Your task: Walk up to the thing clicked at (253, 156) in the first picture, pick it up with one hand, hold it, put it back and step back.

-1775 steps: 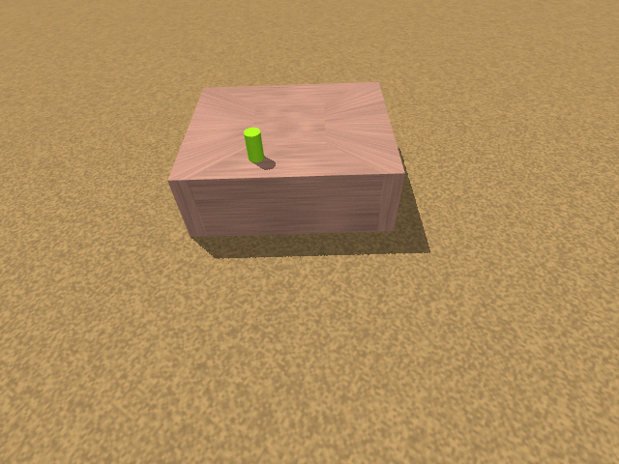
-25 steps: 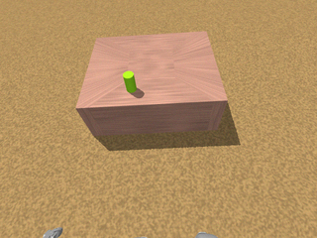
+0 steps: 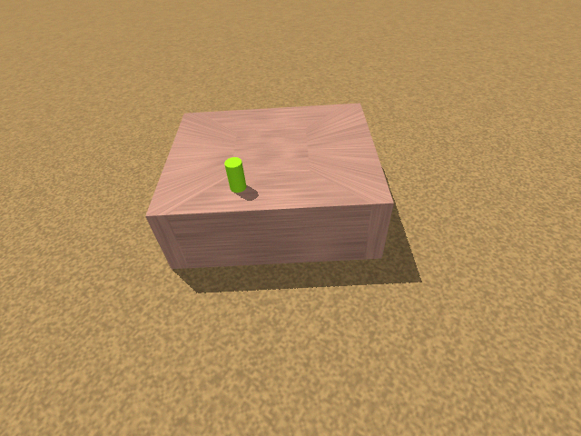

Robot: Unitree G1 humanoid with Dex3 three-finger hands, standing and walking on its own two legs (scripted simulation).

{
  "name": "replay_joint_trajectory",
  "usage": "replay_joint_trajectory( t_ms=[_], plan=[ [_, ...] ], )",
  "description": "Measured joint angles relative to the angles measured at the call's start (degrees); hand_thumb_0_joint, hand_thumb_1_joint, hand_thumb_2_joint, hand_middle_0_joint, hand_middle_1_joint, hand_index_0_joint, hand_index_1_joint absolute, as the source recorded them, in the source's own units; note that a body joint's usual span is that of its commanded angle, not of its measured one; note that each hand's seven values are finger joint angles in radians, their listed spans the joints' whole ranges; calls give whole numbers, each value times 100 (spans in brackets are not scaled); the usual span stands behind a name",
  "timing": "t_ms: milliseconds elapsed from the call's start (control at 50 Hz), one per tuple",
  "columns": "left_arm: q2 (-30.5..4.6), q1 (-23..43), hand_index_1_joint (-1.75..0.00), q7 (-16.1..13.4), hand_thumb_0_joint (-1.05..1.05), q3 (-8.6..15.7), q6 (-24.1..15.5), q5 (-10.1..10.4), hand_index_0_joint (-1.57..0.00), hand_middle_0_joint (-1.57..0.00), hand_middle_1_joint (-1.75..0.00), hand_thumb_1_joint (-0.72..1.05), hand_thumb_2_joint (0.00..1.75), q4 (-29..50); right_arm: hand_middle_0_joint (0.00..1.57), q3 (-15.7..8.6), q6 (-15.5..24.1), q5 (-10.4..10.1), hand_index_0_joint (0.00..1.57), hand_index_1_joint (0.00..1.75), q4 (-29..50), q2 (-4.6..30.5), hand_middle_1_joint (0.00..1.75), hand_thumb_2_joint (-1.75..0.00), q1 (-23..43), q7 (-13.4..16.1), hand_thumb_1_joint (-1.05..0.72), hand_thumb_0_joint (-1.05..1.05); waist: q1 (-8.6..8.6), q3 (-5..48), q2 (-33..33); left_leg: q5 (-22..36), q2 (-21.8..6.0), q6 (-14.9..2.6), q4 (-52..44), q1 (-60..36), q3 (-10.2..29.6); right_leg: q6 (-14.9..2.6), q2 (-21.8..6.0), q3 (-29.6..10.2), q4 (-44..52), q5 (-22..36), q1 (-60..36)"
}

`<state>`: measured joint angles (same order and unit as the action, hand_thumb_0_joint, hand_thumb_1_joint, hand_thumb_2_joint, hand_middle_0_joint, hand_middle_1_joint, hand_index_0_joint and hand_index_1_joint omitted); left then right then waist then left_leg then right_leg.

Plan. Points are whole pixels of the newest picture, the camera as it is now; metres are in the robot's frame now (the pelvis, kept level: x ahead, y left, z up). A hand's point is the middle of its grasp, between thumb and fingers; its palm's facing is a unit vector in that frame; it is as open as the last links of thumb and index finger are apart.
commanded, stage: step back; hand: left
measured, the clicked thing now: (235, 175) +1.11 +0.29 -0.37
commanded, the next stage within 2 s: stand in 0.80 s
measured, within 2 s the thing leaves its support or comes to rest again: neither
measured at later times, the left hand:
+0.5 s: hand out of the picture +0.10 +0.27 -0.13, palm faces +0.04 -0.91 -0.40, open 7.4 cm
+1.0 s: hand out of the picture +0.13 +0.28 -0.14, palm faces +0.07 -0.94 -0.33, open 7.4 cm
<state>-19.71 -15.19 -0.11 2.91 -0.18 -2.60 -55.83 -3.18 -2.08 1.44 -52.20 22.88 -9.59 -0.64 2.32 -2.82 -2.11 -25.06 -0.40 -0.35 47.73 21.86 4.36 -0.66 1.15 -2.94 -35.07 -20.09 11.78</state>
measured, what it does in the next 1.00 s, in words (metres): steps on the spot: left foot, then right foot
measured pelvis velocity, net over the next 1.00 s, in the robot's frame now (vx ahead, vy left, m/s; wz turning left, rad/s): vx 0.06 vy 0.02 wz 0.07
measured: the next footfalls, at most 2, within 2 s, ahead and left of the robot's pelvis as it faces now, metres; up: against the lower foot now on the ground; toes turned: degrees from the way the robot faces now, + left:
left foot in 0.10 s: +0.04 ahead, +0.14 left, +0.00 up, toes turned +0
right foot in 0.40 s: +0.09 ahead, -0.11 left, +0.00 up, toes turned +1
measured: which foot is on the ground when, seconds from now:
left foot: up 0.00-0.08, down 0.10-0.42, up 0.44-0.68, down 0.70-1.00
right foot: down 0.00-0.16, up 0.18-0.38, down 0.40-1.00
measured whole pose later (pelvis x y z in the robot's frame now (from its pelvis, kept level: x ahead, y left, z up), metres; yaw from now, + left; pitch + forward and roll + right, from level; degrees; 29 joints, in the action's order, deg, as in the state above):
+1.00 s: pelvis +0.06 +0.02 +0.01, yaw +4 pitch -3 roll +0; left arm -20.1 -5.3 0.1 0.6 -0.4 -0.1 -62.3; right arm -0.5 1.7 0.6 -60.7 19.2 -4.6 0.0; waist 1.1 -5.1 0.4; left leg -13.9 -1.7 1.0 27.5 10.5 -0.1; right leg 1.2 -1.9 2.2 -26.2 -15.7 7.3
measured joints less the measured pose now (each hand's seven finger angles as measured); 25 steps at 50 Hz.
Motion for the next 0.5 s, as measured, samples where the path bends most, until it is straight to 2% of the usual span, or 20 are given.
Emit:
replay_joint_trajectory(
  t_ms=[60, 100, 140, 160, 240, 320, 380, 420, 460, 500],
  plan=[
    [-6, 35, -30, 24, 1, 15, -53, -12, -20, -21, -30, 90, 90, -27, 21, -30, 32, 15, 20, 30, -166, 68, 30, -90, -200, -49, -90, 0, -40, 66, -65, 38, 11, 31, -318, -221, -22, 49, -107, 110, 35, 43, 88],
    [-47, 97, -30, 52, 1, 21, -70, -13, -21, -21, -30, 90, 90, 2, 21, -45, 60, 32, 20, 30, -287, 87, 30, -90, -315, -79, -90, 0, -60, 62, -82, 16, -7, 44, -850, -490, -121, 101, -184, 187, -16, 23, 175],
    [-146, 193, -30, 55, 1, 40, -47, 2, -20, -21, -30, 90, 90, 11, 21, -59, 114, 58, 20, 30, -429, -23, 29, -90, -336, -79, -91, 1, -41, -82, 129, 747, 162, 47, -1327, -702, -251, 166, -385, 107, -140, -20, 214],
    [-198, 192, -30, 46, 1, 44, -35, 22, -20, -21, -30, 90, 90, 16, 21, -55, 160, 80, 20, 30, -467, -99, 29, -90, -341, -78, -91, 1, -14, -132, 265, 892, 246, 31, -1474, -792, -357, 106, -468, 0, -227, -47, 252],
    [-307, 219, -30, 49, 1, 30, 18, 93, -20, -21, -30, 90, 90, -117, 21, -29, 289, 107, 21, 30, -451, -263, 30, -90, -460, -117, -90, 1, -166, -90, 251, 868, 136, -102, -1592, -828, -360, -36, -263, 142, -1031, -837, 616],
    [-441, 329, -30, 81, 1, 82, -27, 122, -20, -21, -30, 91, 90, -104, 21, -9, 348, 114, 21, 30, -426, -354, 30, -90, -540, -106, -90, 1, -267, -151, 320, 941, 51, 3, -1782, -950, -360, -60, -247, 313, -938, -700, 766],
    [-412, 470, -30, 73, 1, 102, -92, 133, -20, -21, -30, 91, 90, -87, 21, -15, 290, 75, 21, 30, -435, -277, 30, -90, -562, -91, -90, 1, -327, -203, 249, 827, -15, 90, -1640, -946, -307, -70, -210, 441, -149, -286, 560],
    [-315, 562, -30, 40, 1, 102, -174, 115, -20, -21, -30, 91, 90, -85, 21, -12, 209, 6, 21, 30, -463, -177, 30, -90, -540, -51, -90, 1, -319, -241, 87, 607, -130, 159, -1298, -877, -243, -78, -102, 543, 278, 606, 372],
    [-174, 624, -30, 13, 1, 87, -219, 66, -20, -21, -30, 91, 90, -67, 21, -1, 127, -41, 21, 30, -510, -122, 30, -90, -517, 26, -90, 1, -314, -209, -71, 215, -87, 69, -743, -677, 37, -93, -32, 660, 204, 553, 323],
    [-81, 646, -30, 30, 1, 50, -204, 40, -20, -21, -30, 91, 90, -42, 21, 8, 91, -35, 21, 30, -555, -125, 30, -90, -485, 68, -90, 1, -230, -127, -22, -294, 71, 44, -134, -446, 20, -137, -112, 623, 143, 408, 303]
  ],
)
